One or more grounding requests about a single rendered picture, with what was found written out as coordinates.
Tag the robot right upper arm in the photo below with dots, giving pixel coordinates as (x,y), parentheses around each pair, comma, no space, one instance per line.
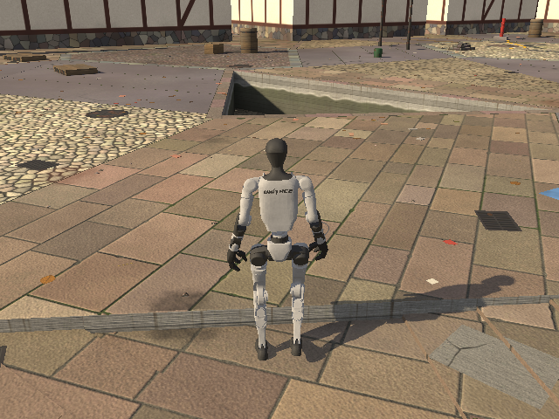
(305,183)

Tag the left robot forearm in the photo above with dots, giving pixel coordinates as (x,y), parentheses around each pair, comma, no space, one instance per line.
(237,235)

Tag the robot right hand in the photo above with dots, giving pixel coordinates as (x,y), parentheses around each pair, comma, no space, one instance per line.
(319,247)

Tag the robot left upper arm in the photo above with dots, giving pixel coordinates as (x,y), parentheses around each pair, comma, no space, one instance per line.
(246,200)

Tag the right robot forearm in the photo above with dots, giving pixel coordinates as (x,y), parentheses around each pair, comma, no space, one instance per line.
(318,230)

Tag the robot left hand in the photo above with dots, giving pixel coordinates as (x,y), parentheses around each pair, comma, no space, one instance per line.
(231,258)

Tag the robot head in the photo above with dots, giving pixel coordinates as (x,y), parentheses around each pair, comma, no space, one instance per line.
(276,150)

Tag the robot left thigh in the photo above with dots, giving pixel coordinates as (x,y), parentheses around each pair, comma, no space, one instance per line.
(258,259)

